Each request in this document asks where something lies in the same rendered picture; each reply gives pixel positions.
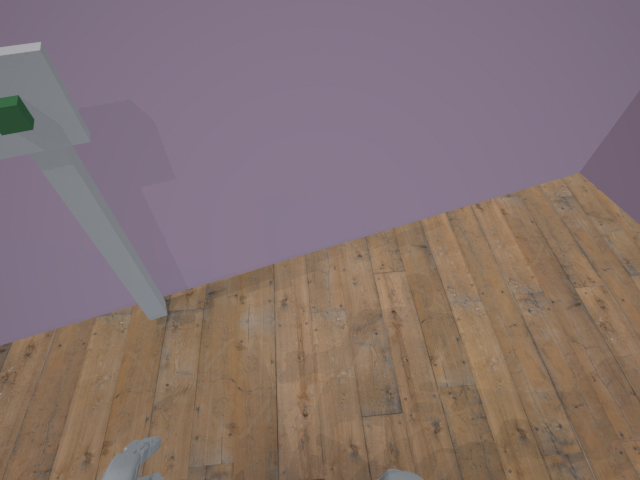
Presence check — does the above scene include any robot left hand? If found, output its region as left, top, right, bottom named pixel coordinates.
left=101, top=436, right=163, bottom=480

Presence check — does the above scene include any panel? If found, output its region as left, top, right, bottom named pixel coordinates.
left=0, top=42, right=168, bottom=320

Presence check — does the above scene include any button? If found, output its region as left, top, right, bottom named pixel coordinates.
left=0, top=95, right=34, bottom=135

